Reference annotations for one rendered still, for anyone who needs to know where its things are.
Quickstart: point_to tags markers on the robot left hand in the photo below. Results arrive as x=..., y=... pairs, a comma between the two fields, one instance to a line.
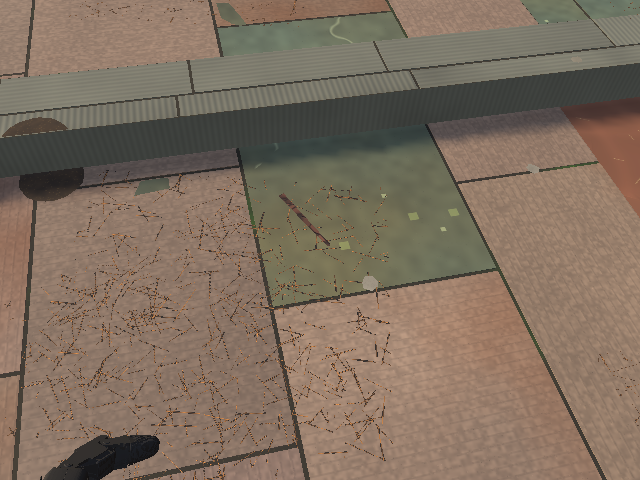
x=100, y=456

